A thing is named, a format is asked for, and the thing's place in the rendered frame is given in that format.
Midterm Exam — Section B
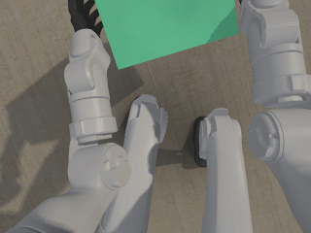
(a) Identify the right robot forearm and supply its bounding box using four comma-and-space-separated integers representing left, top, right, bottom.
239, 0, 311, 109

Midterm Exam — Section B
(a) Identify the left robot upper arm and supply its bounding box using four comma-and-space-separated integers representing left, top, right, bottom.
5, 143, 132, 233

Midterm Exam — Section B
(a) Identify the right robot shin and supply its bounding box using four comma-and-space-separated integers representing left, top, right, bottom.
198, 108, 242, 159

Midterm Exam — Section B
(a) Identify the carton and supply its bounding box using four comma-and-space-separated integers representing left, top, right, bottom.
94, 0, 239, 70

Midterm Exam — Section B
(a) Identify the left robot thigh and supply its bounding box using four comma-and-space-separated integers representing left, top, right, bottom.
97, 101, 168, 233

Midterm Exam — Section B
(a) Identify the right robot upper arm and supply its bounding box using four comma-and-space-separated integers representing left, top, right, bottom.
246, 107, 311, 233

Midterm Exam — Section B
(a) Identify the left robot forearm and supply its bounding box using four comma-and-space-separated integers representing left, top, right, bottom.
64, 28, 118, 174

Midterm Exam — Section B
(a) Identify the robot left hand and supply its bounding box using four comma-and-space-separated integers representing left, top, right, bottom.
68, 0, 104, 38

